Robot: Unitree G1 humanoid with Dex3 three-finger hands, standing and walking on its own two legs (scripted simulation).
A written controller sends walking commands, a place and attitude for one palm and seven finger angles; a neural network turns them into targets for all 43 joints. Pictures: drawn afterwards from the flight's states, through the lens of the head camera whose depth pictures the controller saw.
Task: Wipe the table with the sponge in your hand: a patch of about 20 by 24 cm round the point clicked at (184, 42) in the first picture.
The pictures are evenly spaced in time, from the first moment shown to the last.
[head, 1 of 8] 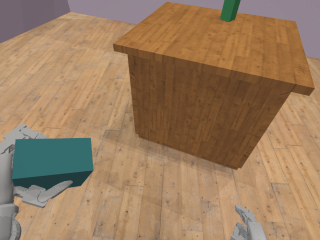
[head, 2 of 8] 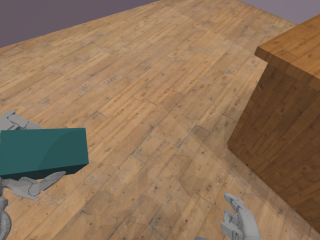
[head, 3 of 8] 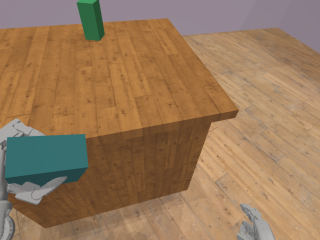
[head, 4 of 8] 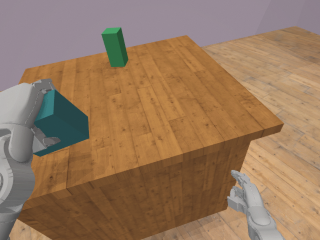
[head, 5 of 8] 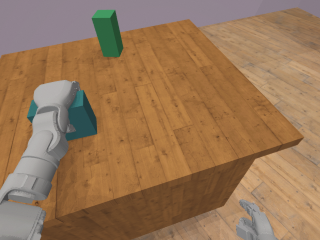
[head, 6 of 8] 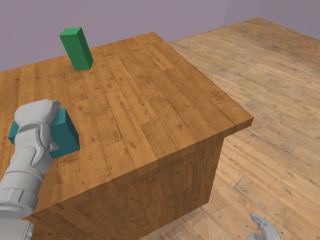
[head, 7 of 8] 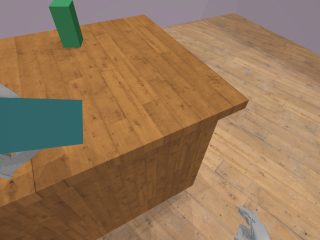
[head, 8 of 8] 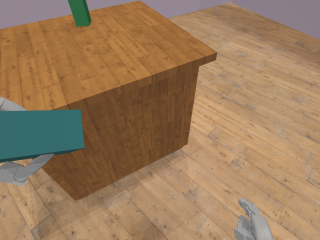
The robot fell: no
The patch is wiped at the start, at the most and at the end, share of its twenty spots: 0.00 1.00 1.00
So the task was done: yes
